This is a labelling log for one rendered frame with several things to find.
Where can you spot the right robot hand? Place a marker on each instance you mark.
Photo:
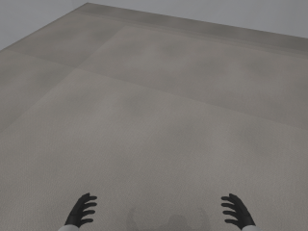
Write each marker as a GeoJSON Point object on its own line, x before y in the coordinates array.
{"type": "Point", "coordinates": [243, 217]}

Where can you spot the left robot hand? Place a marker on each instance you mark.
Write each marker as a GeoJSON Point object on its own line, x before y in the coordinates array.
{"type": "Point", "coordinates": [77, 212]}

